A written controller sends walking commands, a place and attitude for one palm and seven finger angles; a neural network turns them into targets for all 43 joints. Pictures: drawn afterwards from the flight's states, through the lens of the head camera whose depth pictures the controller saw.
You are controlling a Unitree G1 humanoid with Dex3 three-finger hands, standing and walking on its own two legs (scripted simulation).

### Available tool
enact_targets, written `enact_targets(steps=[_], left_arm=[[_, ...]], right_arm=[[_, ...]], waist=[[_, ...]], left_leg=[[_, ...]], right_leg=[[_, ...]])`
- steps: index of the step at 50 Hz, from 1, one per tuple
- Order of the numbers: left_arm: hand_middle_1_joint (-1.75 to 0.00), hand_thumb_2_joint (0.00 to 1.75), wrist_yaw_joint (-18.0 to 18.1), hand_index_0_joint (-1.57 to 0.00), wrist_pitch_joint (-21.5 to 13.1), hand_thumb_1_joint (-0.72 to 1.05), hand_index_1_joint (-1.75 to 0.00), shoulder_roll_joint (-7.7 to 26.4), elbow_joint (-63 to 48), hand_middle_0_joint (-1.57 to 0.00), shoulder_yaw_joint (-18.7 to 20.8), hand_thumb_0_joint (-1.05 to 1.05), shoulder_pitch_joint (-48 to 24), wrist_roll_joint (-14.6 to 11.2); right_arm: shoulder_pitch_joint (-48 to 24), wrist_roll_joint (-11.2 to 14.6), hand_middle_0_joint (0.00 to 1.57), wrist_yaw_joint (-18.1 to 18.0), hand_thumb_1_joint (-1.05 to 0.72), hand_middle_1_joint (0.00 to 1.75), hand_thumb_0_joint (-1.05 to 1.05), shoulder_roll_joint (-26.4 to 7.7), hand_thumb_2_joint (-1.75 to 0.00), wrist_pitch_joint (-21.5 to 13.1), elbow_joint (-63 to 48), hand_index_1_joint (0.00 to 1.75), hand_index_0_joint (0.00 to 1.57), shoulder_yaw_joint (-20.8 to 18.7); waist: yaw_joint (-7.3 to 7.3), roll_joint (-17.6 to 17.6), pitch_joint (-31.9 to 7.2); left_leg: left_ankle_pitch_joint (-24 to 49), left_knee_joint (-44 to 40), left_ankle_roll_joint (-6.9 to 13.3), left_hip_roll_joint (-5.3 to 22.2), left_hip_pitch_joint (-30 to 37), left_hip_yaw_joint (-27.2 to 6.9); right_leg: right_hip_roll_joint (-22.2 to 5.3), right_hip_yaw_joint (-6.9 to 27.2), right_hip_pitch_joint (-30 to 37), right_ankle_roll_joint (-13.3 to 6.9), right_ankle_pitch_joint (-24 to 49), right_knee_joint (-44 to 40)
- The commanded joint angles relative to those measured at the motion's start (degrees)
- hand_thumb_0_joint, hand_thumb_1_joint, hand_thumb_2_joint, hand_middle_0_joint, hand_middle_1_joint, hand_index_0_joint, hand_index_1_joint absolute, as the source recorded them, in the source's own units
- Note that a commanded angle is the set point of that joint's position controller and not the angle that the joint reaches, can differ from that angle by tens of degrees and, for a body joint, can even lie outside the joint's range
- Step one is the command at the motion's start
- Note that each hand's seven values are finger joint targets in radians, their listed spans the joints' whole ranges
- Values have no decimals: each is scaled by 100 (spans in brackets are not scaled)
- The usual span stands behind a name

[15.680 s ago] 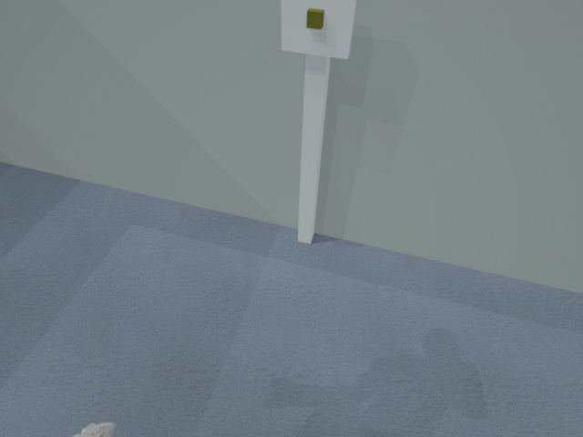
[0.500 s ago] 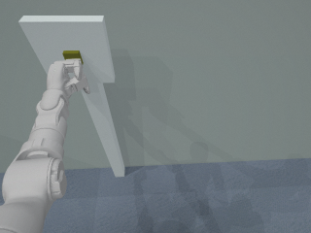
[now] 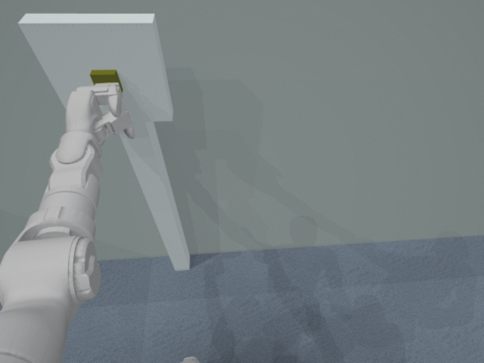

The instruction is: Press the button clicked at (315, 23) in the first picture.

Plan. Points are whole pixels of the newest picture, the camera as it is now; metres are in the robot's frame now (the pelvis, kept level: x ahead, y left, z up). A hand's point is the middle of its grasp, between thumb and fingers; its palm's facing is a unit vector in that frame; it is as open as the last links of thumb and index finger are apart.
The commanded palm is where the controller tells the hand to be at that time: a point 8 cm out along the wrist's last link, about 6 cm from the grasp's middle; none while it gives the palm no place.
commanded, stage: pull the fist back off the button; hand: left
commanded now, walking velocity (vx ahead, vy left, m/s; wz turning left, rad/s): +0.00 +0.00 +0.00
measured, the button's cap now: (107, 80) +0.53 +0.20 +0.18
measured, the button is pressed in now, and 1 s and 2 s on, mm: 6 0 0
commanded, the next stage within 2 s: draw the hand back to the body in 0.84 s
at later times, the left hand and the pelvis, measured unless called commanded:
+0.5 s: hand (134, 131) +0.44 +0.16 +0.15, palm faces +0.04 -1.00 +0.00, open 3.1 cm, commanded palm +0.40 +0.21 +0.15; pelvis +0.04 +0.00 +0.01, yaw -2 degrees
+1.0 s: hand (125, 152) +0.39 +0.16 +0.15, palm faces +0.05 -1.00 -0.01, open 3.1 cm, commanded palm +0.36 +0.22 +0.16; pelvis +0.04 -0.02 +0.01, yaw +1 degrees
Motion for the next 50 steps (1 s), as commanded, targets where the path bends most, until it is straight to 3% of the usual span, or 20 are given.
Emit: enact_targets(steps=[1, 2, 9, 13, 15, 17, 19, 22, 24, 26, 29, 32, 34, 36, 37, 41, 43, 47, 48, 50], left_arm=[[-150, 90, 65, -130, -450, 90, -150, 949, -1764, -130, 66, 0, -3251, -103], [-150, 90, 63, -130, -461, 90, -150, 868, -1862, -130, 31, 0, -3206, -108], [-150, 90, 83, -130, -334, 90, -150, 528, -2462, -130, -104, 0, -2569, -172], [-150, 90, 59, -130, -165, 90, -150, 589, -2904, -130, 55, 0, -1596, -225], [-150, 90, 25, -130, -47, 90, -150, 275, -3314, -130, -156, 0, -1273, -268], [-150, 90, 69, -130, 119, 90, -150, 365, -3456, -130, 11, 0, -884, -316], [-150, 90, 118, -130, 274, 90, -150, 445, -3860, -130, 150, 0, -446, -331], [-150, 90, 186, -130, 444, 90, -150, 373, -4535, -130, 154, 0, 192, -323], [-150, 90, 183, -130, 598, 90, -150, 178, -4885, -130, -1, 0, 305, -346], [-150, 90, 200, -130, 706, 90, -150, 314, -5211, -130, 118, 0, 519, -375], [-150, 90, 142, -130, 860, 90, -150, 250, -5760, -130, 95, 0, 840, -432], [-150, 90, 34, -130, 1037, 90, -150, 30, -5919, -130, -98, 0, 1082, -509], [-150, 90, -28, -130, 1128, 90, -150, 109, -6135, -130, -13, 0, 1311, -564], [-150, 90, -83, -130, 1204, 90, -150, -116, -6274, -130, -230, 0, 1418, -591], [-150, 90, -101, -130, 1226, 90, -150, -156, -6409, -130, -277, 0, 1485, -590], [-150, 90, -31, -130, 1365, 90, -150, -121, -6245, -130, -327, 0, 1121, -611], [-150, 90, 22, -130, 1382, 90, -150, 28, -6138, -130, -198, 0, 999, -565], [-150, 90, 67, -130, 1303, 90, -150, 147, -5910, -130, -71, 0, 944, -564], [-150, 90, 67, -130, 1271, 90, -150, 287, -5899, -130, 88, 0, 1135, -543], [-150, 90, 6, -130, 1234, 90, -150, 144, -6085, -130, 8, 0, 1529, -558]], right_arm=[[254, -11, 20, -23, -90, 30, 0, -862, -90, -217, -593, 30, 20, -364], [206, 6, 20, -12, -90, 30, 0, -847, -90, -223, -609, 30, 20, -375], [3, 29, 20, 0, -90, 30, 0, -805, -90, -200, -759, 30, 20, -398], [-157, 58, 20, 12, -90, 30, 0, -769, -90, -147, -907, 30, 20, -400], [-307, 84, 20, 33, -90, 30, 0, -711, -90, -137, -1021, 30, 20, -385], [-383, 92, 20, 24, -90, 30, 0, -708, -90, -92, -1075, 30, 20, -388], [-498, 80, 20, 27, -90, 30, 0, -677, -90, -61, -1199, 30, 20, -374], [-665, 80, 20, 42, -90, 30, 0, -624, -90, -29, -1329, 30, 20, -366], [-800, 94, 20, 31, -90, 30, 0, -588, -90, -3, -1383, 30, 20, -360], [-888, 80, 20, -1, -90, 30, 0, -591, -90, 30, -1429, 30, 20, -347], [-1093, 106, 20, -44, -90, 30, 0, -535, -90, 44, -1492, 30, 20, -333], [-1202, 130, 20, -86, -90, 30, 0, -517, -90, 51, -1488, 30, 20, -309], [-1274, 124, 20, -117, -90, 30, 0, -509, -90, 54, -1503, 30, 20, -302], [-1324, 133, 20, -130, -90, 30, 0, -490, -90, 47, -1508, 30, 20, -276], [-1382, 148, 20, -135, -90, 30, 0, -477, -90, 31, -1518, 30, 20, -287], [-1417, 128, 20, -215, -90, 30, 0, -511, -90, 50, -1421, 30, 20, -236], [-1467, 118, 20, -247, -90, 30, 0, -498, -90, 62, -1381, 30, 20, -226], [-1484, 93, 20, -247, -90, 30, 0, -485, -90, 79, -1377, 30, 20, -192], [-1484, 80, 20, -235, -90, 30, 0, -480, -90, 88, -1393, 30, 20, -196], [-1559, 95, 20, -189, -90, 30, 0, -442, -90, 65, -1507, 30, 20, -185]], waist=[[-173, 271, -1915], [-149, 381, -1888], [15, 220, -1900], [262, 50, -2012], [326, 268, -1913], [376, -33, -1775], [527, -31, -1840], [631, -109, -1903], [576, -115, -1727], [614, -245, -1714], [666, -37, -1790], [590, -86, -1581], [624, -13, -1605], [572, -102, -1489], [592, 58, -1526], [430, -250, -1123], [485, -45, -1228], [547, -175, -1384], [651, -70, -1499], [756, 155, -1617]], left_leg=[[-344, -581, 144, -77, 1792, -306], [-341, -593, 136, -68, 1860, -278], [-49, -618, 143, -68, 2067, -255], [466, -617, 158, -80, 2101, -185], [679, -630, 139, -90, 2209, -152], [814, -643, 167, -89, 2114, -111], [984, -684, 173, -118, 2075, -58], [1430, -682, 182, -114, 2172, -4], [1408, -705, 188, -120, 2204, 41], [1415, -726, 207, -138, 2206, 56], [1574, -755, 201, -159, 2371, 97], [1538, -771, 211, -175, 2402, 102], [1557, -785, 205, -198, 2480, 94], [1569, -793, 205, -196, 2497, 57], [1561, -792, 196, -198, 2574, 65], [1113, -828, 210, -215, 2446, -14], [1028, -851, 194, -232, 2467, -20], [999, -865, 203, -249, 2363, -21], [1107, -897, 190, -246, 2374, -16], [1287, -920, 173, -251, 2435, 10]], right_leg=[[78, 296, -182, 53, 92, -758], [82, 301, -249, 57, 96, -759], [91, 255, -79, 39, 361, -740], [91, 258, 369, 14, 869, -719], [83, 225, 412, -4, 1091, -700], [78, 228, 569, 17, 1306, -726], [50, 246, 853, 20, 1565, -710], [21, 242, 1137, 26, 2062, -664], [17, 249, 1118, 56, 2120, -724], [6, 265, 1286, 60, 2199, -771], [-27, 304, 1421, 65, 2468, -798], [-41, 300, 1367, 92, 2527, -872], [-47, 299, 1425, 89, 2558, -897], [-46, 257, 1408, 79, 2522, -915], [-51, 268, 1345, 83, 2495, -914], [-49, 261, 1099, 113, 1960, -1080], [-78, 295, 1111, 93, 1822, -1092], [-114, 354, 1293, 103, 1825, -1100], [-117, 342, 1449, 78, 1940, -1060], [-116, 316, 1589, 53, 2149, -1002]])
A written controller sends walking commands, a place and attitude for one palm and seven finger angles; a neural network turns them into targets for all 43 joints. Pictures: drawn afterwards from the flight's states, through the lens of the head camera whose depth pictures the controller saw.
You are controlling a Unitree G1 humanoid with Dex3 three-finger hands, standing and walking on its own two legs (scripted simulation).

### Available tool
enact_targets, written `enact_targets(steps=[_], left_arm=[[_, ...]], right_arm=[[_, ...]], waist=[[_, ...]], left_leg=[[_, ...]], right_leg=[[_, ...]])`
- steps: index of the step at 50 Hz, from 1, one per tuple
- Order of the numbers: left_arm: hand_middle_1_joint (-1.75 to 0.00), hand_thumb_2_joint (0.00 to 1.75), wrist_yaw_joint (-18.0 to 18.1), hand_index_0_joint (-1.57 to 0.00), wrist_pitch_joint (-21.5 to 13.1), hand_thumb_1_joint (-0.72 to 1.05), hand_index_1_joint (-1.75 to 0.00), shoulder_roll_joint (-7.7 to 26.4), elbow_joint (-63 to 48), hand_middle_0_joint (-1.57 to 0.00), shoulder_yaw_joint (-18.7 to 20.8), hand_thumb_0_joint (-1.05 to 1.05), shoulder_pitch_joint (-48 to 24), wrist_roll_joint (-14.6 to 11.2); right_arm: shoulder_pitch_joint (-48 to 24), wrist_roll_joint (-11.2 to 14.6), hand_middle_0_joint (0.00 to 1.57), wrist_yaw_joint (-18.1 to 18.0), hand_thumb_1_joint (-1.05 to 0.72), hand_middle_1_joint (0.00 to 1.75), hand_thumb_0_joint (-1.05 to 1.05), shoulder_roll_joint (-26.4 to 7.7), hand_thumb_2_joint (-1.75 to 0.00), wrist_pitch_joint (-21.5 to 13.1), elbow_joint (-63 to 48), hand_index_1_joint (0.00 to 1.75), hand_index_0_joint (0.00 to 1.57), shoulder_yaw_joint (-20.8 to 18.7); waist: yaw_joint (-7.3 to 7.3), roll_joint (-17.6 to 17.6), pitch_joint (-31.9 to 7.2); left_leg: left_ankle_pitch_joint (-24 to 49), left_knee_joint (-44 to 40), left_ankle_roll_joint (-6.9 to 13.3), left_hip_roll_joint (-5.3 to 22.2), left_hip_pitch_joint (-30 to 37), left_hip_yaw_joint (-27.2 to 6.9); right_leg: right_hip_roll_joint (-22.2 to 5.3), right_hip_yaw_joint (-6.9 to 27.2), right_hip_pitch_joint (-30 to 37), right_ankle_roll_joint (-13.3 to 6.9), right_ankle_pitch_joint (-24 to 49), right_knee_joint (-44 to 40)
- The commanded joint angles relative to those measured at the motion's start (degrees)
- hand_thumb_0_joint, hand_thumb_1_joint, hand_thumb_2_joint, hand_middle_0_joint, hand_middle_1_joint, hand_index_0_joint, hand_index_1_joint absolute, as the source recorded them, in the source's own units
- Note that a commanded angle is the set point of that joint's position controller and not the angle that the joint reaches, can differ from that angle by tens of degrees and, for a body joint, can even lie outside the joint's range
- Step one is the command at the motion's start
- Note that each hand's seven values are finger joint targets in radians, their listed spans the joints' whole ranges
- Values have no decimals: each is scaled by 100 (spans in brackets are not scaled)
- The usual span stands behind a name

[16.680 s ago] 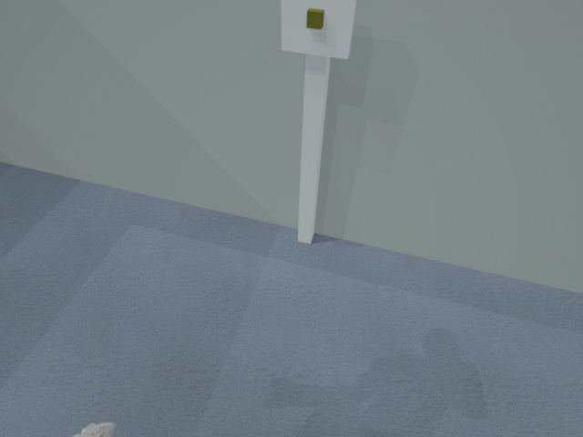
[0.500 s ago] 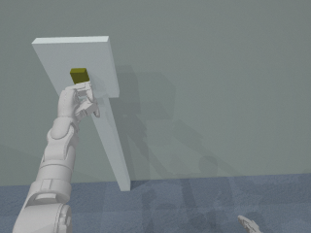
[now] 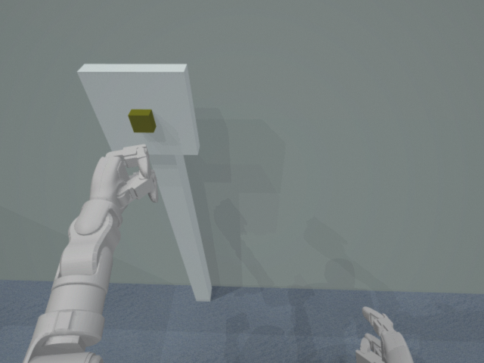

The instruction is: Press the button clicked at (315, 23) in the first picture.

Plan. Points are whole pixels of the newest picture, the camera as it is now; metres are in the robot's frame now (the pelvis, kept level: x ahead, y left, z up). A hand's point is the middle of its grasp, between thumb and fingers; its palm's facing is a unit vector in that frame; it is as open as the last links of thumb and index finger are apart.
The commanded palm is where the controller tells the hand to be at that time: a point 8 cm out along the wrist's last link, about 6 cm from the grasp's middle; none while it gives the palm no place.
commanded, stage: draw the hand back to the body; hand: left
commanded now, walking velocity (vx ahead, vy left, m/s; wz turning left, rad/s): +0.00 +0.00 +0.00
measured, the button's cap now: (143, 120) +0.49 +0.22 +0.17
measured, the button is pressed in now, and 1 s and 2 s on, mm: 0 0 0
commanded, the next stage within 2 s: step back with the hand held close in 1.42 s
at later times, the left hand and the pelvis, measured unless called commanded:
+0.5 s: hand (108, 220) +0.27 +0.20 +0.15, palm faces +0.10 -0.99 -0.11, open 3.1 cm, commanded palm +0.23 +0.26 +0.16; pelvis -0.01 +0.01 +0.00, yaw -1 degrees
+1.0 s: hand (57, 251) +0.21 +0.25 +0.16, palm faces +0.35 -0.88 -0.33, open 3.1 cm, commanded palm +0.16 +0.29 +0.18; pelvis +0.01 +0.02 +0.01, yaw -2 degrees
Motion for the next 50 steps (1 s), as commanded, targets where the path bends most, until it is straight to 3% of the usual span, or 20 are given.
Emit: enact_targets(steps=[1, 5, 6, 10, 13, 14, 16, 18, 22, 23, 24, 25, 26, 28, 30, 31, 35, 41, 46, 50], left_arm=[[-150, 90, -43, -130, -484, 90, -150, 1165, -1383, -130, 606, 0, -1513, -104], [-150, 90, -165, -130, -404, 90, -150, 1166, -1980, -130, 718, 0, -862, -223], [-150, 90, -176, -130, -350, 90, -150, 1261, -1934, -130, 853, 0, -624, -270], [-150, 90, -217, -130, -174, 90, -150, 1274, -2608, -130, 863, 0, -490, -300], [-150, 90, -240, -130, -130, 90, -150, 1269, -2907, -130, 887, 0, -341, -370], [-150, 90, -274, -130, -119, 90, -150, 1174, -3047, -130, 785, 0, -321, -381], [-150, 90, -309, -130, -101, 90, -150, 1142, -3128, -130, 721, 0, -305, -412], [-150, 90, -353, -130, -79, 90, -150, 1088, -3347, -130, 678, 0, -74, -421], [-150, 90, -364, -130, 58, 90, -150, 1089, -3565, -130, 706, 0, 366, -448], [-150, 90, 392, -130, -427, 90, -150, 1617, -4106, -130, 738, 0, 425, 264], [-150, 90, 710, -130, -566, 90, -150, 1188, -3676, -130, 576, 0, 997, 344], [-150, 90, 875, -130, -666, 90, -150, 1025, -3745, -130, 393, 0, 1276, 448], [-150, 90, 994, -130, -779, 90, -150, 1131, -3906, -130, 457, 0, 1369, 501], [-150, 90, 1161, -130, -954, 90, -150, 1143, -4269, -130, 478, 0, 1464, 632], [-150, 90, 1276, -130, -1039, 90, -150, 1148, -4359, -130, 484, 0, 1568, 708], [-150, 90, 1310, -130, -1069, 90, -150, 1198, -4349, -130, 525, 0, 1651, 730], [-150, 90, 1405, -130, -1176, 90, -150, 1103, -4739, -130, 497, 0, 1976, 821], [-150, 90, 1429, -130, -1212, 90, -150, 1119, -5014, -130, 688, 0, 3026, 851], [-150, 90, 1428, -130, -1211, 90, -150, 1184, -5326, -130, 901, 0, 3776, 853], [-150, 90, 1451, -130, -1254, 90, -150, 1193, -5680, -130, 1005, 0, 4088, 860]], right_arm=[[-397, -8, 20, -2, -90, 30, 0, -644, -90, -299, -905, 30, 20, -291], [-544, 30, 20, 40, -90, 30, 0, -630, -90, -352, -1076, 30, 20, -308], [-539, 25, 20, 41, -90, 30, 0, -648, -90, -362, -1064, 30, 20, -308], [-648, 56, 20, 2, -90, 30, 0, -628, -90, -422, -1103, 30, 20, -306], [-668, 50, 20, -54, -90, 30, 0, -634, -90, -505, -1062, 30, 20, -305], [-695, 56, 20, -67, -90, 30, 0, -622, -90, -542, -1072, 30, 20, -293], [-694, 69, 20, -106, -90, 30, 0, -630, -90, -608, -1019, 30, 20, -287], [-730, 64, 20, -125, -90, 30, 0, -609, -90, -672, -1030, 30, 20, -277], [-753, 55, 20, -132, -90, 30, 0, -609, -90, -767, -1049, 30, 20, -242], [-951, -148, 20, -144, -90, 30, 0, -542, -90, -797, -1017, 30, 20, -261], [-909, -208, 20, -133, -90, 30, 0, -515, -90, -773, -887, 30, 20, -232], [-890, -217, 20, -106, -90, 30, 0, -494, -90, -721, -871, 30, 20, -230], [-884, -238, 20, -92, -90, 30, 0, -524, -90, -689, -839, 30, 20, -272], [-875, -266, 20, -65, -90, 30, 0, -468, -90, -602, -848, 30, 20, -257], [-905, -292, 20, -60, -90, 30, 0, -449, -90, -544, -821, 30, 20, -247], [-915, -308, 20, -61, -90, 30, 0, -472, -90, -525, -788, 30, 20, -264], [-941, -338, 20, -41, -90, 30, 0, -433, -90, -467, -794, 30, 20, -270], [-959, -375, 20, 18, -90, 30, 0, -457, -90, -427, -809, 30, 20, -331], [-935, -386, 20, 50, -90, 30, 0, -445, -90, -383, -855, 30, 20, -369], [-870, -375, 20, 66, -90, 30, 0, -402, -90, -375, -900, 30, 20, -377]], waist=[[130, -171, -1580], [219, -236, -1408], [250, -536, -1317], [198, -135, -1075], [145, -209, -1001], [134, -39, -948], [56, -224, -829], [112, 145, -834], [167, -49, -724], [235, -73, -50], [186, -316, 123], [197, -351, 67], [205, -489, -69], [200, 59, -347], [193, 105, -297], [186, -85, -227], [204, 281, -335], [294, -94, -213], [342, -150, -103], [346, 108, -168]], left_leg=[[1362, -239, 317, -196, 909, 24], [1328, -362, 325, -183, 869, 119], [1267, -382, 334, -173, 764, 99], [1069, -474, 331, -175, 892, 139], [932, -487, 342, -178, 974, 114], [854, -497, 335, -185, 999, 112], [711, -486, 349, -168, 1035, 75], [698, -533, 323, -184, 1122, 45], [552, -641, 308, -175, 1103, -46], [363, -795, 295, -178, 1013, 19], [212, -862, 288, -163, 988, -11], [203, -933, 291, -132, 1081, 1], [288, -973, 306, -116, 1179, 14], [458, -1066, 284, -104, 1419, 61], [518, -1154, 271, -93, 1517, 56], [504, -1177, 280, -83, 1517, 53], [741, -1276, 249, -71, 1744, 30], [1091, -1262, 250, -46, 1701, 31], [1282, -1209, 246, -35, 1618, 50], [1400, -1155, 224, -30, 1617, 34]], right_leg=[[-93, 308, 297, 177, 2360, -486], [-99, 338, 385, 230, 2513, -546], [-97, 328, 453, 244, 2464, -574], [-71, 349, 244, 249, 2094, -705], [-63, 368, 174, 269, 1831, -808], [-61, 373, 110, 266, 1694, -840], [-41, 367, -23, 279, 1427, -929], [-49, 340, -30, 240, 1365, -923], [-28, 263, -46, 224, 1097, -981], [-133, 482, -311, 220, 757, -1422], [-161, 412, -266, 217, 498, -1451], [-163, 419, -140, 221, 437, -1469], [-135, 427, -15, 218, 490, -1549], [-163, 426, 270, 182, 721, -1481], [-137, 412, 349, 173, 796, -1551], [-119, 424, 359, 182, 729, -1660], [-111, 368, 566, 141, 993, -1607], [-77, 351, 698, 152, 1343, -1620], [-83, 321, 709, 168, 1548, -1563], [-113, 317, 752, 149, 1657, -1448]])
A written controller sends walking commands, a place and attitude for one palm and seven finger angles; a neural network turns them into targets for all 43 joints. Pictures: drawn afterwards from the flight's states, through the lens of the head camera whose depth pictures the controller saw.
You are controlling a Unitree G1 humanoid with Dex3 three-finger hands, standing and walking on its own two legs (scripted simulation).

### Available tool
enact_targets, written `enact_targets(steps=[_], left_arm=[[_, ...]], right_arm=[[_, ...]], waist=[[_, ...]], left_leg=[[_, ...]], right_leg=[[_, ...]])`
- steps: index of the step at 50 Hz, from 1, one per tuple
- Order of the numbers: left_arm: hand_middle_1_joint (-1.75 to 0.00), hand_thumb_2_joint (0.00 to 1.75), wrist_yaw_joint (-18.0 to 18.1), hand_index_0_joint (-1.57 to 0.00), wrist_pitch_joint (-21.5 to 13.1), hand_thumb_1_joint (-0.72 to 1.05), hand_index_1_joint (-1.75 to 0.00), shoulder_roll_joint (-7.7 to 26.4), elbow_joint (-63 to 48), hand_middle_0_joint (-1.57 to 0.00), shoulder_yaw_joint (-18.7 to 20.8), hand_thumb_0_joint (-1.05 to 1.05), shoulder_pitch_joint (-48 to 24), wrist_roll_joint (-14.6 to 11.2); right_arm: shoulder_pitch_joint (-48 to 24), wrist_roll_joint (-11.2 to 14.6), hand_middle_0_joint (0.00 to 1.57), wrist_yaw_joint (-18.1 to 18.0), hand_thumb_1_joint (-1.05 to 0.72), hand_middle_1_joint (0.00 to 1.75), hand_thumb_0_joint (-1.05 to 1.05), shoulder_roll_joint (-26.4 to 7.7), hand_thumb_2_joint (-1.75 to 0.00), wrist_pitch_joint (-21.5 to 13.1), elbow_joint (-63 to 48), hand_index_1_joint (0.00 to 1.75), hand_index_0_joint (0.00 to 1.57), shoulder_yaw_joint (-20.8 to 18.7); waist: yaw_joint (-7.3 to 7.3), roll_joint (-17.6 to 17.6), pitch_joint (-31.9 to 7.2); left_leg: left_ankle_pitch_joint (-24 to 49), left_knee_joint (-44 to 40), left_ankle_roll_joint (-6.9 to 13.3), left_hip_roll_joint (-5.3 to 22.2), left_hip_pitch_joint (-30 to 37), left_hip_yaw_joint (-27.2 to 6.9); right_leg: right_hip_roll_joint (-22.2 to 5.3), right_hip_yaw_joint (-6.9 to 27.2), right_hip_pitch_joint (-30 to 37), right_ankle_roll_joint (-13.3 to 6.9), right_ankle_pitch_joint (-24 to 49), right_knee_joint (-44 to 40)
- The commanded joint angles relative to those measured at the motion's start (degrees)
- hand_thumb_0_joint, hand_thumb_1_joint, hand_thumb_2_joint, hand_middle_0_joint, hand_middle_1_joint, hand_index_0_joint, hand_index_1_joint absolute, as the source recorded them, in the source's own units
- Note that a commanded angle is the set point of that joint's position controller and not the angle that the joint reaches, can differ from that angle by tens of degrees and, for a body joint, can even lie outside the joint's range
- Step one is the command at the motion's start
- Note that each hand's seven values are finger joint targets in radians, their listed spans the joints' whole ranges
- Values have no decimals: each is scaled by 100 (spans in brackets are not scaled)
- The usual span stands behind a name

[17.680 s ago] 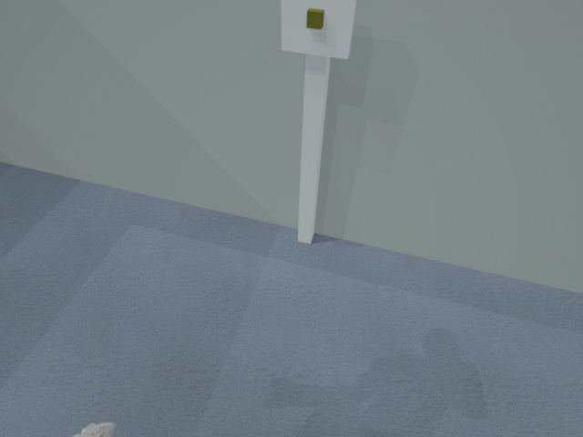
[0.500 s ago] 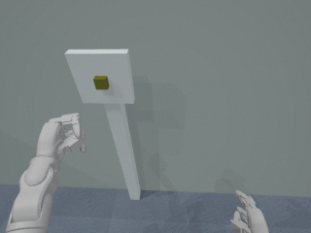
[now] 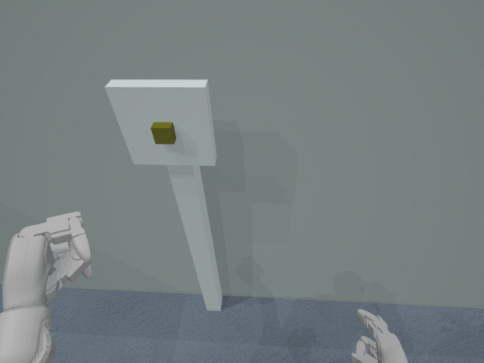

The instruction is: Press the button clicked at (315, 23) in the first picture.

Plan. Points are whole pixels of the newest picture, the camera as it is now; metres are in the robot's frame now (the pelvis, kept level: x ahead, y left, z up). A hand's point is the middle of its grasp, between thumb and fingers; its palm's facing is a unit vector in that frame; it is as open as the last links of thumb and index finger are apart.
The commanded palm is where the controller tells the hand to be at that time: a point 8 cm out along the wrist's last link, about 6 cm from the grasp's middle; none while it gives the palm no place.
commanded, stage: draw the hand back to the body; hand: left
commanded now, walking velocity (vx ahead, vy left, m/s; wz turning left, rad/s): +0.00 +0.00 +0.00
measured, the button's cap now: (164, 132) +0.47 +0.21 +0.16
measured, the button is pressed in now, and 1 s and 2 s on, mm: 0 0 0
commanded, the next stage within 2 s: step back with the hand held close in 0.42 s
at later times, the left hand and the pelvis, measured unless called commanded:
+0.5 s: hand (72, 268) +0.18 +0.24 +0.15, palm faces +0.42 -0.84 -0.35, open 3.1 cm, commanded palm +0.13 +0.28 +0.17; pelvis +0.00 +0.00 +0.00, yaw +0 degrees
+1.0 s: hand (49, 290) +0.15 +0.25 +0.15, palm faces +0.30 -0.82 -0.48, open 3.1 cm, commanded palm +0.09 +0.29 +0.17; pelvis -0.04 +0.02 -0.01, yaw -1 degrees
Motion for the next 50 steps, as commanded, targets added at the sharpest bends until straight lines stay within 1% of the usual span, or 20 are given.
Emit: enact_targets(steps=[1, 7, 12, 16, 17, 19, 20, 21, 24, 25, 26, 27, 28, 29, 30, 34, 39, 41, 45, 50], left_arm=[[-150, 90, 96, -130, -396, 90, -150, 1002, -1526, -130, 813, 0, -160, 0], [-150, 90, 110, -130, -394, 90, -150, 978, -1799, -130, 878, 0, 298, -13], [-150, 90, 142, -130, -358, 90, -150, 889, -1710, -130, 765, 0, 69, 22], [-150, 90, 156, -130, -357, 90, -150, 966, -1714, -130, 855, 0, 84, 16], [-150, 90, 151, -130, -357, 90, -150, 900, -1749, -130, 775, 0, -7, 16], [-150, 90, 166, -130, -356, 90, -150, 940, -1714, -130, 850, 0, 47, 10], [-150, 90, 160, -130, -345, 90, -150, 915, -1671, -130, 842, 0, 102, 4], [-150, 90, 153, -130, -339, 90, -150, 970, -1645, -130, 886, 0, 132, 0], [-150, 90, 165, -130, -370, 90, -150, 966, -1813, -130, 882, 0, 68, 12], [-150, 90, 168, -130, -369, 90, -150, 973, -1826, -130, 876, 0, 74, 13], [-150, 90, 164, -130, -362, 90, -150, 1011, -1757, -130, 925, 0, 164, 6], [-150, 90, 164, -130, -344, 90, -150, 954, -1625, -130, 858, 0, -4, 3], [-150, 90, 182, -130, -559, 90, -150, 1713, -2133, -130, 1613, 0, -527, 10], [-150, 90, 129, -130, -573, 90, -150, 1308, -1630, -130, 1311, 0, 116, 16], [-150, 90, 90, -130, -562, 90, -150, 1062, -1491, -130, 1074, 0, 419, 50], [-150, 90, 108, -130, -622, 90, -150, 1104, -1660, -130, 1066, 0, 718, 81], [-150, 90, 181, -130, -666, 90, -150, 1382, -2027, -130, 1350, 0, 1022, 49], [-150, 90, 215, -130, -703, 90, -150, 1515, -2136, -130, 1494, 0, 1100, 35], [-150, 90, 268, -130, -764, 90, -150, 1438, -2117, -130, 1479, 0, 1299, 30], [-150, 90, 315, -130, -880, 90, -150, 1338, -2162, -130, 1379, 0, 1253, 80]], right_arm=[[-868, -1, 20, -50, -90, 30, 0, -576, -90, -376, -1032, 30, 20, -282], [-782, 30, 20, -67, -90, 30, 0, -550, -90, -415, -1091, 30, 20, -279], [-744, 10, 20, -98, -90, 30, 0, -571, -90, -431, -1043, 30, 20, -288], [-777, -3, 20, -122, -90, 30, 0, -571, -90, -436, -1043, 30, 20, -293], [-788, 2, 20, -127, -90, 30, 0, -553, -90, -418, -1045, 30, 20, -278], [-795, -11, 20, -128, -90, 30, 0, -540, -90, -423, -1051, 30, 20, -265], [-800, -10, 20, -123, -90, 30, 0, -531, -90, -410, -1052, 30, 20, -262], [-822, -15, 20, -123, -90, 30, 0, -541, -90, -417, -1049, 30, 20, -269], [-793, -12, 20, -116, -90, 30, 0, -520, -90, -428, -1046, 30, 20, -258], [-802, -11, 20, -109, -90, 30, 0, -526, -90, -432, -1052, 30, 20, -250], [-812, -16, 20, -115, -90, 30, 0, -533, -90, -454, -1047, 30, 20, -267], [-801, -5, 20, -125, -90, 30, 0, -526, -90, -423, -1009, 30, 20, -258], [-718, 34, 20, -76, -90, 30, 0, -692, -90, -269, -1252, 30, 20, -300], [-706, 10, 20, -72, -90, 30, 0, -625, -90, -175, -1146, 30, 20, -297], [-682, 18, 20, -45, -90, 30, 0, -629, -90, -90, -1195, 30, 20, -316], [-618, 53, 20, -32, -90, 30, 0, -690, -90, 120, -1348, 30, 20, -409], [-608, 117, 20, -66, -90, 30, 0, -672, -90, 295, -1548, 30, 20, -468], [-628, 113, 20, -88, -90, 30, 0, -687, -90, 312, -1568, 30, 20, -490], [-550, 135, 20, -80, -90, 30, 0, -679, -90, 305, -1614, 30, 20, -498], [-483, 130, 20, -79, -90, 30, 0, -738, -90, 175, -1600, 30, 20, -491]], waist=[[88, -165, -459], [84, 43, -383], [28, -72, -222], [80, -193, -326], [54, -12, -341], [93, -122, -330], [97, -33, -299], [111, -198, -265], [98, 156, -416], [103, 163, -367], [114, -16, -348], [66, 16, -260], [-119, -69, 16], [-148, -373, -98], [-169, -441, -165], [-207, -170, -690], [-205, -291, -1155], [-200, -176, -1194], [-226, -117, -1090], [-276, -12, -736]], left_leg=[[1100, -179, 85, 70, 364, -160], [1127, -152, 58, 84, 320, -194], [1005, -151, 79, 80, 312, -181], [947, -144, 95, 74, 350, -180], [900, -157, 85, 70, 356, -179], [928, -156, 86, 62, 309, -198], [949, -158, 80, 59, 291, -191], [915, -149, 86, 63, 279, -180], [991, -145, 61, 56, 337, -184], [1021, -142, 51, 59, 315, -206], [1010, -140, 62, 67, 315, -184], [924, -159, 63, 62, 286, -164], [711, 75, 199, 188, -69, -268], [709, 192, 198, 172, -74, -348], [808, 255, 185, 189, -52, -298], [1609, 224, 161, 327, 24, -245], [2288, 270, 149, 435, -42, -285], [2207, 280, 147, 430, -102, -281], [1826, 187, 156, 495, -580, -398], [213, -68, 215, 537, -1319, -586]], right_leg=[[-13, 106, -525, -11, 1189, -416], [-29, 89, -574, -15, 1178, -317], [-35, 91, -693, -5, 1075, -360], [-18, 114, -661, -3, 1026, -428], [-49, 130, -634, -9, 989, -393], [-39, 114, -605, -10, 1024, -389], [-44, 121, -590, -13, 1051, -388], [-24, 135, -619, -5, 1022, -471], [-50, 124, -527, -21, 1104, -379], [-41, 120, -541, -26, 1115, -378], [-27, 128, -562, -13, 1125, -436], [-51, 134, -596, -9, 1048, -425], [-336, 686, -1153, 27, 1333, -739], [-479, 690, -1129, 15, 1449, -719], [-517, 702, -1186, 29, 1599, -684], [-468, 450, -1009, 109, 2102, -284], [-383, 339, -810, 154, 2512, 139], [-372, 365, -884, 152, 2412, 161], [-342, 403, -857, 143, 2032, 305], [-290, 525, -1024, 106, 749, 227]])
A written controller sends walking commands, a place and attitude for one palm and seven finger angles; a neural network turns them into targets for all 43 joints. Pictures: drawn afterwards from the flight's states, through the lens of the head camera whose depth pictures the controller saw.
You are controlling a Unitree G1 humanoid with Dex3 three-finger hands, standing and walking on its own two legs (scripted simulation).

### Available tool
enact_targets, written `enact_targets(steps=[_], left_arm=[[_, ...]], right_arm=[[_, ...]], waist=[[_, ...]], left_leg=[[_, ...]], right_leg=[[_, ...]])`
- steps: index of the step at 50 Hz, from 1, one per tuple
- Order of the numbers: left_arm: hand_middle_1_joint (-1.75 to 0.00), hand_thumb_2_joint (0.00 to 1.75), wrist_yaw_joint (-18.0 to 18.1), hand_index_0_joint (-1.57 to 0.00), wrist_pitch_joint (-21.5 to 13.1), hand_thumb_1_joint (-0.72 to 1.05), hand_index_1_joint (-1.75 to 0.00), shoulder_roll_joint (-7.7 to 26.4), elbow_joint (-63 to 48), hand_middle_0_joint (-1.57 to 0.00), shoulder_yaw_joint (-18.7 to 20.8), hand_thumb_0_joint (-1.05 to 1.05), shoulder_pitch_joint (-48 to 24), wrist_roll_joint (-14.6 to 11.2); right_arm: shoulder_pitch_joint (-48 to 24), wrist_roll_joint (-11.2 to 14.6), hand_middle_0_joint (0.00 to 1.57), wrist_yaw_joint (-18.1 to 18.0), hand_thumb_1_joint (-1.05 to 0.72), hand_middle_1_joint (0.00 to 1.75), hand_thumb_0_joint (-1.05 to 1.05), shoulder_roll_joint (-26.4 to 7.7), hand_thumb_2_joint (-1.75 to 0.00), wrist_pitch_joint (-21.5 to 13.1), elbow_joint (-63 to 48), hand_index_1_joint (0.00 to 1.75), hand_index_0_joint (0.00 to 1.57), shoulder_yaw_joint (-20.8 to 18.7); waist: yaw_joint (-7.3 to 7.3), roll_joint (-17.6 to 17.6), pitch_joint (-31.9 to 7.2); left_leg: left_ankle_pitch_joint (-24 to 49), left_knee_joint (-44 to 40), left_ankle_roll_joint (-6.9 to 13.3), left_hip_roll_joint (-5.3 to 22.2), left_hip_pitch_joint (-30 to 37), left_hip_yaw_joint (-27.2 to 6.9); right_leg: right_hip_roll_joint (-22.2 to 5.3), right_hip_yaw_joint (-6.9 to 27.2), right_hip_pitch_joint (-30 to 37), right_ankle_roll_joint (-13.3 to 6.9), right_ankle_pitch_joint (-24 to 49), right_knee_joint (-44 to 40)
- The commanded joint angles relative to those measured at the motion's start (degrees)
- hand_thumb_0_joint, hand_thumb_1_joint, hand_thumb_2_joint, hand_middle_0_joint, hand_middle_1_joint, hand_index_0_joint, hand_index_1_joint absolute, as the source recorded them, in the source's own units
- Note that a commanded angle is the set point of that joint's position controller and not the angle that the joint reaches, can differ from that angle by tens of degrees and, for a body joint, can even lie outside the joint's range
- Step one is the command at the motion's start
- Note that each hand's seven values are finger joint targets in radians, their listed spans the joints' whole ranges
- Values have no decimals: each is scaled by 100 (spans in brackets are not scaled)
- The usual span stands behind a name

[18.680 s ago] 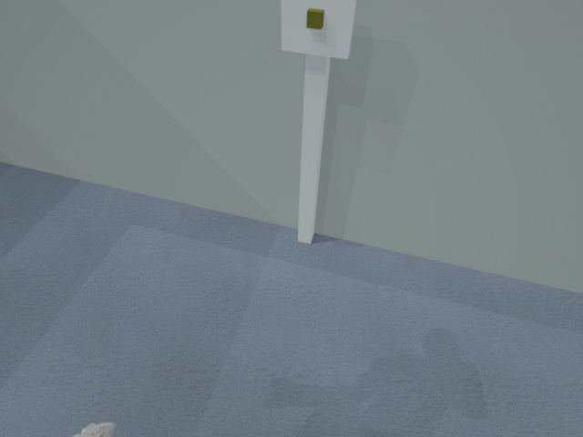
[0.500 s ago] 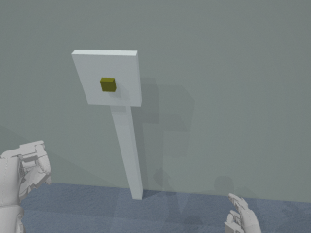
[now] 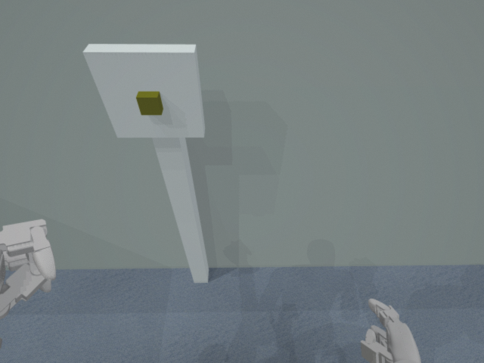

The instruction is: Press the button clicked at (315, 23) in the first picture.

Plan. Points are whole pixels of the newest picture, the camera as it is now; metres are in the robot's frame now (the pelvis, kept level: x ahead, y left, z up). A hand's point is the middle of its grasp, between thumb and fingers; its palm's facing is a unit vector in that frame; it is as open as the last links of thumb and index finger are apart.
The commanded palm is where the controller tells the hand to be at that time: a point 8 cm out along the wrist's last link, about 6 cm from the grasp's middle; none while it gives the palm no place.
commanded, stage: step back with the hand held close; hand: left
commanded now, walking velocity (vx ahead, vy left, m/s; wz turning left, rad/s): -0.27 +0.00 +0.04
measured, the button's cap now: (150, 102) +0.51 +0.20 +0.16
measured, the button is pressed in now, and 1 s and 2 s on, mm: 0 0 0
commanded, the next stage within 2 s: stop stepping back and stand still in 0.68 s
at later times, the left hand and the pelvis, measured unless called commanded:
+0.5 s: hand out of the picture +0.08 +0.27 +0.16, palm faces +0.47 -0.79 -0.38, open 3.1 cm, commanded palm +0.02 +0.31 +0.18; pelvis -0.09 +0.02 -0.02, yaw +4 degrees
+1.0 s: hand out of the picture +0.01 +0.25 +0.16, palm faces +0.31 -0.85 -0.42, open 3.0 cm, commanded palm -0.04 +0.29 +0.18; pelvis -0.18 +0.02 -0.01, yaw -3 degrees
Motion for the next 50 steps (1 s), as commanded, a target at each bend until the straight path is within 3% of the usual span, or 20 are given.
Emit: enact_targets(steps=[1, 8, 14, 16, 18, 20, 22, 23, 25, 26, 27, 29, 37, 39, 40, 42, 43, 45, 49, 50], left_arm=[[-150, 90, 183, -130, -459, 90, -150, 837, -1183, -130, 805, 0, 39, 10], [-150, 90, 264, -130, -672, 90, -150, 638, -1230, -130, 744, 0, -263, 214], [-150, 90, 242, -130, -777, 90, -150, 674, -1284, -130, 903, 0, -192, 239], [-150, 90, 243, -130, -776, 90, -150, 765, -1342, -130, 935, 0, -305, 220], [-150, 90, 313, -130, -756, 90, -150, 708, -1208, -130, 754, 0, -441, 204], [-150, 90, 383, -130, -680, 90, -150, 672, -1058, -130, 638, 0, -624, 206], [-150, 90, 387, -130, -657, 90, -150, 713, -1147, -130, 626, 0, -809, 231], [-150, 90, 364, -130, -692, 90, -150, 716, -1262, -130, 625, 0, -876, 207], [-150, 90, 383, -130, -865, 90, -150, 811, -1644, -130, 891, 0, -898, 268], [-150, 90, 369, -130, -951, 90, -150, 1068, -1657, -130, 1134, 0, -854, 291], [-150, 90, 331, -130, -956, 90, -150, 875, -1516, -130, 1085, 0, -677, 244], [-150, 90, 325, -130, -915, 90, -150, 678, -1582, -130, 955, 0, -543, 174], [-150, 90, 208, -130, -789, 90, -150, 605, -1496, -130, 547, 0, -245, -41], [-150, 90, 126, -130, -915, 90, -150, 930, -1538, -130, 756, 0, -296, -100], [-150, 90, 128, -130, -949, 90, -150, 1081, -1466, -130, 891, 0, -235, -106], [-150, 90, 207, -130, -872, 90, -150, 1195, -1320, -130, 1022, 0, -287, -121], [-150, 90, 165, -130, -690, 90, -150, 926, -1090, -130, 821, 0, -125, -102], [-150, 90, 201, -130, -533, 90, -150, 860, -1204, -130, 830, 0, -55, -53], [-150, 90, 216, -130, -517, 90, -150, 782, -987, -130, 711, 0, -419, -20], [-150, 90, 224, -130, -540, 90, -150, 831, -980, -130, 760, 0, -339, 8]], right_arm=[[-521, -27, 20, -66, -90, 30, 0, -663, -90, -433, -908, 30, 20, -253], [-385, -87, 20, -108, -90, 30, 0, -710, -90, -749, -865, 30, 20, -237], [-331, -130, 20, -88, -90, 30, 0, -643, -90, -978, -751, 30, 20, -266], [-292, -145, 20, -69, -90, 30, 0, -620, -90, -978, -701, 30, 20, -311], [-168, -155, 20, -9, -90, 30, 0, -524, -90, -912, -475, 30, 20, -301], [-170, -161, 20, 56, -90, 30, 0, -425, -90, -807, -360, 30, 20, -250], [-207, -169, 20, 13, -90, 30, 0, -444, -90, -754, -343, 30, 20, -198], [-288, -160, 20, -24, -90, 30, 0, -494, -90, -771, -388, 30, 20, -173], [-426, -197, 20, -96, -90, 30, 0, -724, -90, -928, -527, 30, 20, -238], [-418, -230, 20, -83, -90, 30, 0, -529, -90, -1033, -449, 30, 20, -267], [-320, -250, 20, -19, -90, 30, 0, -452, -90, -1102, -423, 30, 20, -345], [-383, -268, 20, 110, -90, 30, 0, -492, -90, -1161, -288, 30, 20, -405], [-275, -325, 20, 209, -90, 30, 0, -382, -90, -1222, -62, 30, 20, -199], [-169, -320, 20, 198, -90, 30, 0, -376, -90, -1053, -51, 30, 20, -218], [-201, -274, 20, 174, -90, 30, 0, -389, -90, -976, -84, 30, 20, -207], [-362, -262, 20, 110, -90, 30, 0, -355, -90, -982, -165, 30, 20, -162], [-316, -167, 20, 87, -90, 30, 0, -436, -90, -957, -201, 30, 20, -250], [-434, -93, 20, 29, -90, 30, 0, -361, -90, -902, -327, 30, 20, -118], [-324, -2, 20, -82, -90, 30, 0, -598, -90, -1068, -375, 30, 20, -181], [-276, -48, 20, -105, -90, 30, 0, -536, -90, -1102, -333, 30, 20, -138]], waist=[[63, 163, -653], [43, 593, -318], [69, 538, -559], [41, -107, -470], [-38, -1042, -380], [-94, -1425, -493], [-132, -1170, -232], [-136, -570, -77], [-14, 1590, -239], [-58, 1856, -743], [-47, 1297, -782], [21, 604, -733], [45, 1432, -1107], [33, 688, -1159], [22, 156, -1054], [20, -662, -1192], [20, -1343, -961], [-77, -882, -657], [-16, -191, -380], [-33, 514, -576]], left_leg=[[-423, -628, 104, 486, -224, -711], [-2602, -1233, 292, 795, -1679, -1219], [-2788, -1092, 310, 808, -1936, -1207], [-2525, -230, 125, 395, -1360, -841], [-1503, 1711, -184, -78, -10, -503], [-1371, 2475, -184, -62, 433, -528], [-1245, 1377, -145, 45, 656, -594], [-1193, 270, -98, 82, 488, -598], [-1660, -1568, 631, 1635, -1362, -2449], [-2488, -2196, 847, 2096, -1995, -2876], [-2466, -2108, 887, 2116, -1916, -2861], [-1422, -1503, 842, 1784, -973, -2132], [-929, -1991, -139, 1111, 347, -1198], [85, -1058, -425, 711, 1037, -571], [-133, -78, -461, 360, 1368, -217], [-634, 1341, -492, -18, 1193, -149], [-583, 1773, -399, -150, 651, -395], [-404, 1364, -245, 23, -4, -482], [1330, -342, 0, 394, 865, -805], [1185, -576, 105, 558, 963, -1232]], right_leg=[[-309, 462, 152, -19, 219, -322], [-31, 362, 547, -20, -1035, 300], [41, 587, 735, -109, -838, 638], [-303, 1198, -216, -321, -1657, -218], [-1386, 2353, -2006, -813, -2170, -1369], [-1717, 2067, -2355, -866, -1828, -1448], [-1282, 1362, -2379, -566, -1320, -1001], [-881, 1069, -2142, -358, -1173, -493], [311, 204, -573, 104, -730, 2072], [459, 454, 97, 104, -1313, 3750], [463, 632, -157, 67, -1460, 4549], [339, 570, -917, 70, -1481, 4306], [425, -387, 380, -179, -1502, -287], [-16, 0, 181, -306, -642, -1532], [-599, 396, -513, -491, -223, -1680], [-1524, 778, -1143, -868, -210, -1481], [-1502, 987, -1024, -971, 65, -1186], [-1381, 702, -331, -812, 1321, -625], [-418, 284, -202, -104, 751, -191], [-197, 75, -261, -20, 296, 10]])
